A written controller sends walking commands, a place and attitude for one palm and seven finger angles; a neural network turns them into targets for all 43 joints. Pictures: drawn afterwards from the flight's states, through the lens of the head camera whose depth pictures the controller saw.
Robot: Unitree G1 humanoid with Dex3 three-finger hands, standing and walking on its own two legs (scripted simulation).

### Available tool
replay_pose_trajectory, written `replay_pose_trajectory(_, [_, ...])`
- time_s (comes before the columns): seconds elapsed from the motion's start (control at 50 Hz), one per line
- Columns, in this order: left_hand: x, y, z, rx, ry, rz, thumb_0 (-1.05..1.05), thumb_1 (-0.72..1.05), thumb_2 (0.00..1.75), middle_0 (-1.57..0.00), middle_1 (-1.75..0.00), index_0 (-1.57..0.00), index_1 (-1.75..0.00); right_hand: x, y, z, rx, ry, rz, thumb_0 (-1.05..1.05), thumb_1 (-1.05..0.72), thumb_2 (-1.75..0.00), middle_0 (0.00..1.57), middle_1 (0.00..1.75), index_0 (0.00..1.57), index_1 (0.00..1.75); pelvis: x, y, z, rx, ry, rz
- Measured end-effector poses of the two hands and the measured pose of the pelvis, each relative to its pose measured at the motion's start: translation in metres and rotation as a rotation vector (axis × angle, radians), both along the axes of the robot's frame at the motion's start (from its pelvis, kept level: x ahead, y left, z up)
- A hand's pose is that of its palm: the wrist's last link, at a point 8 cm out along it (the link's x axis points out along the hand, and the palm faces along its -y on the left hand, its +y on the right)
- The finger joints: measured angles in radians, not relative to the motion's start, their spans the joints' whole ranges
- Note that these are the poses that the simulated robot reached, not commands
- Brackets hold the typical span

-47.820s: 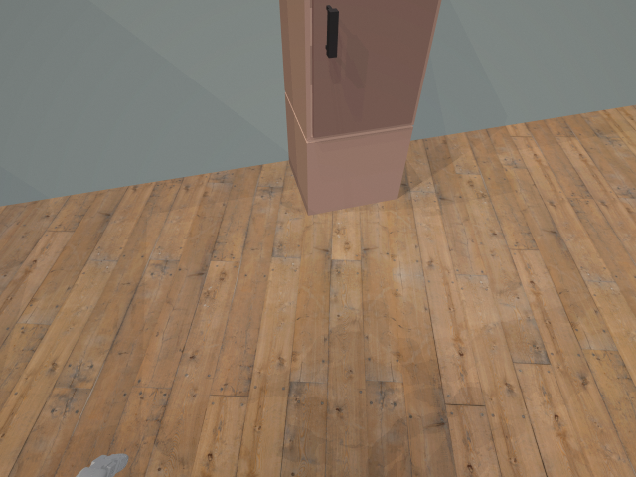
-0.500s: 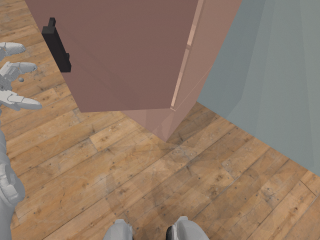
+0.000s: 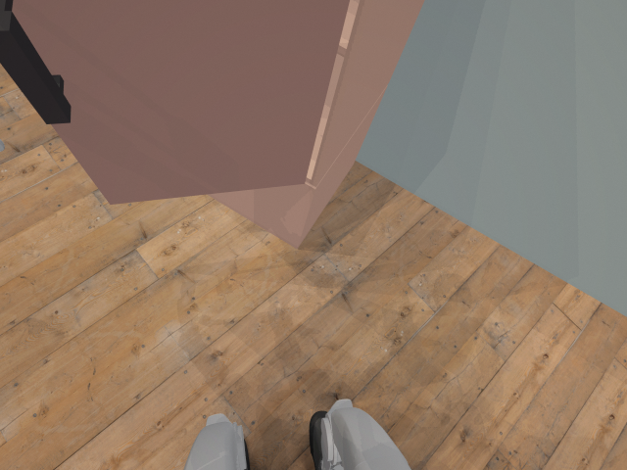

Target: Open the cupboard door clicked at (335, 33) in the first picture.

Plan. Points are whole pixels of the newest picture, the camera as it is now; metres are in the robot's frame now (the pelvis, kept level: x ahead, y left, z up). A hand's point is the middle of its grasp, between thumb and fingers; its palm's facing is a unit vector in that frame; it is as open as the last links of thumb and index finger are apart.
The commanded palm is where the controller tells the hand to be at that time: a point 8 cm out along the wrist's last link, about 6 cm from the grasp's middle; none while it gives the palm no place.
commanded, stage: move the hooked fingers beside the handle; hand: left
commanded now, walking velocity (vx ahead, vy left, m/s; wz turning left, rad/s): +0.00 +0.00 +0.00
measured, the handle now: (32, 59) +0.57 +0.26 +0.09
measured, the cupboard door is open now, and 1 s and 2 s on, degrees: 42 42 42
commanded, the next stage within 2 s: slide the fingers in behind the handle in 0.72 s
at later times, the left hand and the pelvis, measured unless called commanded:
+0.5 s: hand out of the picture +0.51 +0.31 +0.10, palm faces +0.10 -0.99 -0.01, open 14.0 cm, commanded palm +0.49 +0.35 +0.09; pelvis +0.01 +0.00 +0.00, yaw +0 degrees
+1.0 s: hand out of the picture +0.51 +0.30 +0.10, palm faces +0.08 -1.00 +0.00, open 14.0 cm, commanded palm +0.49 +0.34 +0.09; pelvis +0.00 +0.00 +0.00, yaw +0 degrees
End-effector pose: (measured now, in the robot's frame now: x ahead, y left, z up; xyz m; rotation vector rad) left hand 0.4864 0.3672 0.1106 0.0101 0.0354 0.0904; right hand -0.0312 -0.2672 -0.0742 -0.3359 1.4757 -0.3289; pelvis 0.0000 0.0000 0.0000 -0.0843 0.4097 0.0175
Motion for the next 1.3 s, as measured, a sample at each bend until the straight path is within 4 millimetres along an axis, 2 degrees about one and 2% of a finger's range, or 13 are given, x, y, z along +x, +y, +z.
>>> replay_pose_trajectory(0.18, [-0.002, -0.003, -0.013, -0.015, 0.030, 0.000, -0.01, -0.50, 0.30, -0.30, -1.20, -0.30, -1.20, 0.009, 0.005, -0.001, 0.026, -0.013, -0.002, 0.00, -0.90, -0.89, 0.20, 0.30, 0.20, 0.30, 0.006, 0.001, 0.002, -0.001, 0.001, -0.006])
replay_pose_trajectory(0.5, [-0.005, -0.005, -0.010, -0.006, 0.019, 0.010, -0.01, -0.50, 0.30, -0.30, -1.20, -0.30, -1.20, 0.036, -0.002, -0.004, 0.016, -0.070, 0.040, 0.00, -0.90, -0.89, 0.20, 0.30, 0.20, 0.30, 0.006, -0.002, 0.001, -0.002, -0.010, 0.007])
replay_pose_trajectory(0.62, [-0.005, -0.001, -0.011, -0.008, 0.015, 0.015, -0.01, -0.50, 0.30, -0.30, -1.20, -0.30, -1.20, 0.035, -0.004, -0.005, 0.007, -0.072, 0.037, 0.00, -0.90, -0.89, 0.20, 0.30, 0.20, 0.30, 0.004, -0.003, -0.001, -0.003, -0.005, 0.005])
replay_pose_trajectory(0.8, [-0.006, 0.001, -0.013, -0.002, 0.007, 0.006, -0.01, -0.50, 0.30, -0.30, -1.20, -0.30, -1.20, 0.021, -0.002, -0.006, 0.010, -0.026, 0.027, 0.00, -0.90, -0.89, 0.20, 0.30, 0.20, 0.30, 0.002, -0.002, -0.002, -0.006, 0.002, 0.008])
replay_pose_trajectory(1.0, [0.000, -0.016, -0.013, -0.012, -0.004, -0.015, -0.01, -0.50, 0.30, -0.30, -1.20, -0.30, -1.20, 0.013, 0.004, -0.005, 0.026, -0.016, 0.007, 0.00, -0.90, -0.89, 0.20, 0.30, 0.20, 0.30, 0.003, 0.000, -0.001, -0.005, -0.002, 0.005])
replay_pose_trajectory(1.3, [-0.003, -0.032, -0.013, -0.007, 0.000, -0.002, -0.01, -0.50, 0.30, -0.30, -1.20, -0.30, -1.20, 0.021, 0.004, -0.008, 0.045, -0.057, 0.012, 0.00, -0.90, -0.89, 0.20, 0.30, 0.20, 0.30, 0.003, -0.001, 0.002, 0.003, -0.024, 0.005])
